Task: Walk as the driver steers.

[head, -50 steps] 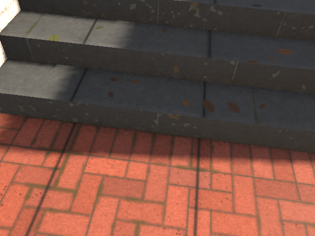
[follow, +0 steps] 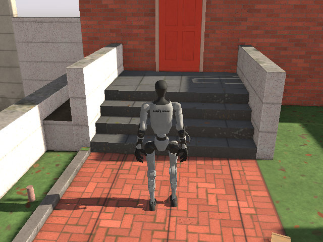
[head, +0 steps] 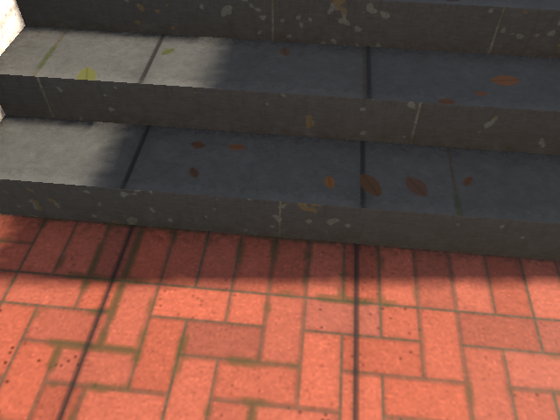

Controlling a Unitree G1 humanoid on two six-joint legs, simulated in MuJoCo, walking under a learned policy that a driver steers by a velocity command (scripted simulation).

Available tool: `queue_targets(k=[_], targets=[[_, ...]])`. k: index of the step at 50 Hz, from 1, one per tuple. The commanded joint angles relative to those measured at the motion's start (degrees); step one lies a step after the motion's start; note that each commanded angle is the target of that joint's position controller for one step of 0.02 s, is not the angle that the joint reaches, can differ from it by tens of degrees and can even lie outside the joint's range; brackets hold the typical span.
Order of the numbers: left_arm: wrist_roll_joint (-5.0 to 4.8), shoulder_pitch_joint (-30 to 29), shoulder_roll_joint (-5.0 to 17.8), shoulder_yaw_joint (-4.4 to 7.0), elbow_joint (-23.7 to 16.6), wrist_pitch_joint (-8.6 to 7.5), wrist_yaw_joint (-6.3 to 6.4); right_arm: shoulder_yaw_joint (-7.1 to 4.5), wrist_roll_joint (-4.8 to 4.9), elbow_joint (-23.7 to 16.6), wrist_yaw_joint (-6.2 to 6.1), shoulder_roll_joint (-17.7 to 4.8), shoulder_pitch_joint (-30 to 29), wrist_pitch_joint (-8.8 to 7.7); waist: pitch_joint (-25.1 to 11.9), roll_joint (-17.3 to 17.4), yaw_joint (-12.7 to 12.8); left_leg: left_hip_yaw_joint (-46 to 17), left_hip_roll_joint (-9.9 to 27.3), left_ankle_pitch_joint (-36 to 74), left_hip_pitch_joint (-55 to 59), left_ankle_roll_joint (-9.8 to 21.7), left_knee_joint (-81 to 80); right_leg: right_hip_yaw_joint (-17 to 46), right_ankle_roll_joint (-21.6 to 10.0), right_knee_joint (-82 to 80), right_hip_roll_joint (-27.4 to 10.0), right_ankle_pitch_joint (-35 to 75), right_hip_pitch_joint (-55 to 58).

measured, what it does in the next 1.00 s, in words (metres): stands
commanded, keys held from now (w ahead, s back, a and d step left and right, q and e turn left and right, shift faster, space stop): no key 0.78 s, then w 0.22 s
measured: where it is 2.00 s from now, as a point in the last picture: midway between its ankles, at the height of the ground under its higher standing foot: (331, 392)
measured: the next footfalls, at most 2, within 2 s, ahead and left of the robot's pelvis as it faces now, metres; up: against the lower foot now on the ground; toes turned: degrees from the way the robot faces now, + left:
right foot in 1.12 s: +0.16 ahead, -0.13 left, +0.00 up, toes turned -4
left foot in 1.62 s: +0.52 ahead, +0.01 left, +0.00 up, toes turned +4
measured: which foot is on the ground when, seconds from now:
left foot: down 0.00-1.00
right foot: down 0.00-0.86, up 0.88-1.00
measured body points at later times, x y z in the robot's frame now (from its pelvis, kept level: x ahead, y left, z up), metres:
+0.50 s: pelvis +0.01 +0.00 +0.00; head +0.01 +0.01 +0.45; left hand -0.02 +0.22 -0.17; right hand -0.02 -0.21 -0.16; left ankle -0.04 +0.09 -0.74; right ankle +0.02 -0.13 -0.74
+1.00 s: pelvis +0.05 -0.01 -0.01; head +0.04 -0.02 +0.44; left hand +0.05 +0.22 -0.16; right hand -0.05 -0.23 -0.16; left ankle -0.04 +0.09 -0.74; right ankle +0.04 -0.11 -0.72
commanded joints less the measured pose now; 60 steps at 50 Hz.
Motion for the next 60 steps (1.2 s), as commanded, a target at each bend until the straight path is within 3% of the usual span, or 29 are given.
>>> queue_targets(k=[1, 39, 40, 42, 44, 45, 47, 49, 52, 54, 55, 56, 57, 58, 59, 60], targets=[[0.00, 3.51, 4.34, 0.57, -0.21, -0.18, 0.19, -0.68, -0.01, -0.28, -0.17, -4.49, 4.34, -0.23, 2.73, 0.42, -0.01, -5.55, 7.03, 9.52, -5.48, 1.12, -4.73, 3.99, -1.80, -2.28, -4.43, 6.46, 1.94], [-0.10, 6.07, 2.32, 0.47, 1.04, -0.22, 0.57, -0.81, -0.05, -0.03, -0.34, -2.28, 7.96, -0.66, 3.53, 0.64, -0.07, -5.13, 7.32, 13.14, -4.65, 1.15, -4.35, 3.50, -1.38, -1.20, -4.50, 7.32, 1.78], [-0.02, 6.27, 1.91, 0.34, 1.15, -0.18, 0.54, -0.74, -0.13, 0.07, -0.32, -2.05, 8.46, -0.65, 2.48, 0.82, -0.29, -5.28, 7.01, 8.09, -4.23, 1.36, -5.38, 3.18, -1.44, -1.35, -3.99, 4.15, 2.10], [0.39, 4.98, 2.29, 0.64, 0.27, -0.04, 0.35, -1.73, -0.17, 0.06, -0.25, -4.37, 9.40, -0.22, 4.15, 3.29, -1.19, -7.87, 6.96, -9.45, -4.93, 3.17, -7.94, 0.43, -1.95, 2.80, -0.86, -6.37, -1.35], [1.35, 1.76, 2.39, 0.97, -2.07, -0.01, -0.38, -3.03, -0.13, 0.18, -0.02, -6.95, 12.25, 0.41, 8.72, 7.64, -3.18, -16.06, 12.21, -28.03, -4.66, 7.57, -12.55, -3.85, -2.58, 11.85, 2.27, -15.87, -11.81], [1.94, -0.28, 1.68, 0.86, -3.63, -0.33, -0.77, -3.38, -0.22, 0.38, 0.13, -7.16, 13.69, 0.43, 11.56, 8.53, -4.19, -20.15, 15.82, -31.51, -5.27, 9.81, -14.46, -4.97, -2.94, 15.72, 1.23, -16.26, -15.74], [1.87, -3.53, 2.00, 1.18, -6.46, -1.47, -1.41, -3.63, -1.04, 0.63, 0.29, -6.62, 15.30, -0.32, 14.01, 7.97, -4.85, -24.15, 19.80, -26.67, -3.12, 12.89, -16.14, -3.48, -3.73, 23.20, -1.83, -16.94, -23.19], [1.49, -4.56, 2.83, 1.71, -8.33, -2.89, -2.08, -3.98, -1.31, 0.27, 0.40, -7.17, 14.83, -1.45, 12.71, 5.88, -3.91, -22.20, 19.97, -17.41, 1.74, 13.21, -14.87, -2.50, -4.31, 23.65, -3.28, -16.17, -26.91], [0.51, -4.39, 3.58, 2.60, -10.14, -4.07, -2.95, -4.26, -0.99, -0.86, 0.57, -7.76, 12.27, -2.76, 9.21, 6.14, -1.84, -16.00, 17.60, -6.48, 0.73, 11.19, -12.09, -3.90, -4.76, 16.67, -2.00, -12.11, -18.97], [-0.04, 3.06, 2.41, 3.00, -8.44, -4.21, -3.13, -4.33, -0.14, -1.87, 0.77, -8.22, 8.49, -3.15, 7.24, 5.57, 2.95, -10.38, 14.73, -1.23, -8.36, 8.77, -7.16, -7.00, -5.10, 7.97, 0.92, -4.47, -2.41], [-0.17, 10.03, 3.33, 3.88, -5.75, -4.28, -2.82, -4.08, -0.18, -2.29, 1.05, -7.77, 7.90, -3.49, 4.54, 2.72, 5.61, -7.30, 11.82, 4.91, -13.59, 7.31, -0.38, -7.85, -5.01, 5.21, 3.71, -3.91, 9.25], [0.45, 17.43, 6.53, 5.13, -3.95, -4.74, -2.17, -3.38, -0.37, -2.99, 1.54, -5.89, 7.52, -4.11, 0.82, -4.52, 8.80, -1.20, 7.10, 6.32, -19.45, 5.12, 13.85, 1.02, -5.99, -0.04, -2.92, -9.37, 19.22], [0.80, 25.36, 13.56, 6.69, -2.98, -4.62, -1.85, -2.23, -0.03, -5.56, 2.07, -1.00, 9.15, -4.37, -4.24, -19.60, 9.36, 6.29, -0.80, -10.97, -30.47, 1.96, 34.59, 29.55, -11.72, -12.17, -19.63, -26.21, 25.95], [0.58, 21.83, 10.51, 5.89, -2.69, -3.62, -1.89, -3.26, -1.80, -6.19, 2.57, -4.99, 6.76, -4.00, 0.28, -12.12, 6.34, 0.58, 1.43, -13.69, -34.24, 3.06, 44.86, 38.30, -13.64, -16.24, -21.32, -34.15, 18.47], [0.69, 13.75, 8.85, 5.25, -5.45, -3.58, -2.05, -3.27, -1.90, -6.97, 3.19, -4.45, 4.39, -3.92, 5.88, -4.98, 2.93, -0.58, 5.00, -7.65, -36.13, 3.85, 48.09, 32.26, -13.04, -15.55, -20.43, -32.84, 12.16], [0.63, 9.02, 7.69, 4.82, -7.17, -4.06, -2.32, -3.01, -1.53, -6.94, 3.67, -3.45, 3.50, -4.26, 7.17, -1.08, 1.32, -1.11, 6.82, -2.23, -34.50, 3.79, 46.72, 25.71, -12.38, -16.04, -18.15, -23.73, 7.81]])
Velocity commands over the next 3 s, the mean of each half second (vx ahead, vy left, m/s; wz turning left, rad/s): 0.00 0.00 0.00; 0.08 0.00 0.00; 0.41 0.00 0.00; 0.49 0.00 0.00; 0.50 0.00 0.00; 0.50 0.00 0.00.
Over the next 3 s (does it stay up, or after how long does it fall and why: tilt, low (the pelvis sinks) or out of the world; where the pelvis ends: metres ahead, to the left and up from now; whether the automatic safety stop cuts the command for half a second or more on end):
stays up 0.98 -0.08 0.01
